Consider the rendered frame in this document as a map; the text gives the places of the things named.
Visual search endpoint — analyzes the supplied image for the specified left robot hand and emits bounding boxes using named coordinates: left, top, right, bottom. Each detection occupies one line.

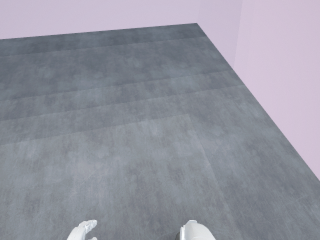
left=67, top=220, right=97, bottom=240

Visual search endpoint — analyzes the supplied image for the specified robot right thigh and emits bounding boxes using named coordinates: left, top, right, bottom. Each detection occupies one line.
left=180, top=223, right=216, bottom=240

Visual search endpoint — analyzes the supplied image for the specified right robot shin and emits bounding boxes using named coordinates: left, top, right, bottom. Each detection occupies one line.
left=186, top=220, right=197, bottom=224

